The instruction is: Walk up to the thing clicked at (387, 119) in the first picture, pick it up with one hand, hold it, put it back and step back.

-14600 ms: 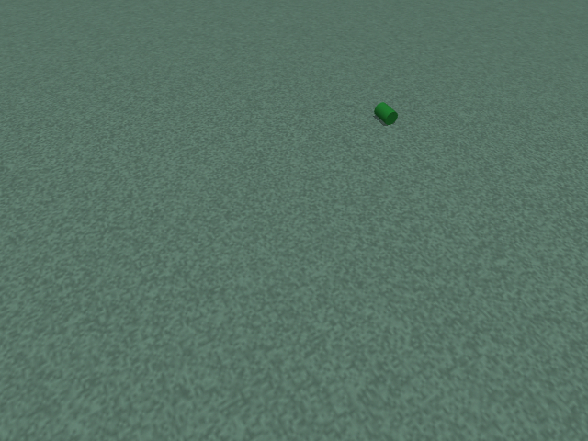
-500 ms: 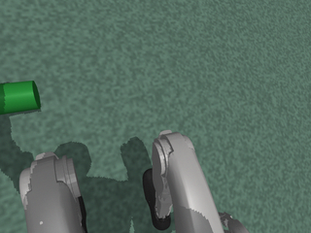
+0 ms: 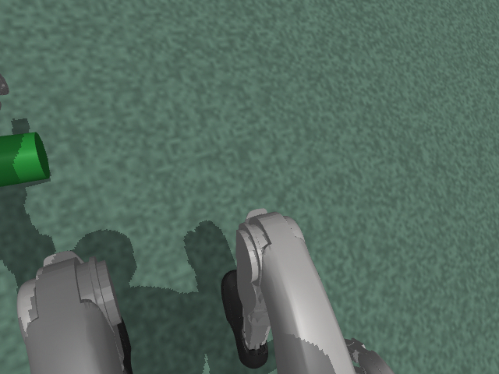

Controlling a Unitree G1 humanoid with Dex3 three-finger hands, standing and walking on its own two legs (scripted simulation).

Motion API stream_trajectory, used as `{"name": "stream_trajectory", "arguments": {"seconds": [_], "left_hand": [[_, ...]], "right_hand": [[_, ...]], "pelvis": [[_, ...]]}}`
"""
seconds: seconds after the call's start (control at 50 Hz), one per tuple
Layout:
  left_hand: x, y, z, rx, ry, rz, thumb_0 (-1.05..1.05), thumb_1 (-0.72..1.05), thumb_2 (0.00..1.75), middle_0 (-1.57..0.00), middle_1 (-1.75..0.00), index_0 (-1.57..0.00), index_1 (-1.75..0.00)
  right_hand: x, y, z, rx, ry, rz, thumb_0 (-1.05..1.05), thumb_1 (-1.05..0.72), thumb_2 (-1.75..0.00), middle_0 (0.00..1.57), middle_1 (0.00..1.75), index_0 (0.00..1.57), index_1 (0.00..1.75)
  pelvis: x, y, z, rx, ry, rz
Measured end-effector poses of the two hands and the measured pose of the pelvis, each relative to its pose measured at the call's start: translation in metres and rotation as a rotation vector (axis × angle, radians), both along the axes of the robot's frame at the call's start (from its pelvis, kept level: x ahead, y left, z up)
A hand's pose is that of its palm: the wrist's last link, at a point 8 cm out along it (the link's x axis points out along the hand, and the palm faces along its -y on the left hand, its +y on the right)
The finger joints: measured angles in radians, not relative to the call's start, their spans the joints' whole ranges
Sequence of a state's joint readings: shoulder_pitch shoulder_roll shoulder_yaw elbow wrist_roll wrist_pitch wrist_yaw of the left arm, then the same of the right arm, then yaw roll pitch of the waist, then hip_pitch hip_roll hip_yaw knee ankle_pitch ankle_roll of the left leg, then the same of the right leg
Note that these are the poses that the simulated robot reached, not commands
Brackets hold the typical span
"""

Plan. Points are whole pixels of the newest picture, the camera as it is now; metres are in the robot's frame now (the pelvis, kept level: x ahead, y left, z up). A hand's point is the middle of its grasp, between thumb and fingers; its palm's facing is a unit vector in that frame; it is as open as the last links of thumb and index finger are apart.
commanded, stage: approach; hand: left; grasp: from above
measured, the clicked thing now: (4, 161) +0.50 +0.30 -0.28
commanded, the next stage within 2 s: close in in 0.30 s
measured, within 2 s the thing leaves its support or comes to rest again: neither
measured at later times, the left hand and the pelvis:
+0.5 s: hand out of the picture +0.48 +0.32 -0.16, palm faces -0.46 -0.07 -0.88, open 13.7 cm; pelvis +0.00 +0.00 -0.01, yaw +0 degrees
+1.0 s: hand out of the picture +0.49 +0.29 -0.22, palm faces -0.47 -0.09 -0.88, open 13.8 cm; pelvis +0.00 +0.00 -0.02, yaw -2 degrees
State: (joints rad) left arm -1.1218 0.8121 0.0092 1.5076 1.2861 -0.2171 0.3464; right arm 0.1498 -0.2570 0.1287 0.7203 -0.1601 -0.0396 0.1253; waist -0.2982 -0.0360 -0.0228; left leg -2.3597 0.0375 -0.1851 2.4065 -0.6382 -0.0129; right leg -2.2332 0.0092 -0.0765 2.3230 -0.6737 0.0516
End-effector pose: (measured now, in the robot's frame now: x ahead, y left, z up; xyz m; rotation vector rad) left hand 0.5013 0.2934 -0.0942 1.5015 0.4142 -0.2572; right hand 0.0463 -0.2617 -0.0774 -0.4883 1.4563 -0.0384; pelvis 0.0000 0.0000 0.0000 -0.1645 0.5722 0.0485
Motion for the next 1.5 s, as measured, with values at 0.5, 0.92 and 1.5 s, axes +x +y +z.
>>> {"name": "stream_trajectory", "arguments": {"seconds": [0.5, 0.92, 1.5], "left_hand": [[-0.011, 0.024, -0.011, 0.014, 0.059, 0.051, 0.0, -0.48, 1.0, -0.14, -1.01, -0.13, -1.01], [-0.009, 0.004, -0.059, -0.002, 0.073, 0.046, 0.0, -0.49, 1.04, -0.12, -1.0, -0.1, -1.01], [-0.005, 0.0, -0.096, -0.025, 0.062, 0.088, 0.0, -0.51, 1.04, -0.12, -0.94, -0.09, -0.96]], "right_hand": [[-0.015, -0.001, -0.009, 0.014, 0.065, -0.009, 0.0, -0.91, -0.89, 0.2, 0.3, 0.21, 0.3], [-0.013, 0.003, 0.0, -0.008, 0.038, 0.048, 0.0, -0.9, -0.89, 0.2, 0.3, 0.21, 0.3], [0.004, 0.005, -0.001, 0.025, 0.029, 0.156, 0.0, -0.9, -0.89, 0.2, 0.3, 0.21, 0.3]], "pelvis": [[0.001, -0.002, -0.006, 0.006, -0.014, -0.004], [0.002, 0.001, -0.014, -0.015, -0.029, -0.018], [0.009, 0.002, -0.022, -0.04, -0.057, -0.046]]}}
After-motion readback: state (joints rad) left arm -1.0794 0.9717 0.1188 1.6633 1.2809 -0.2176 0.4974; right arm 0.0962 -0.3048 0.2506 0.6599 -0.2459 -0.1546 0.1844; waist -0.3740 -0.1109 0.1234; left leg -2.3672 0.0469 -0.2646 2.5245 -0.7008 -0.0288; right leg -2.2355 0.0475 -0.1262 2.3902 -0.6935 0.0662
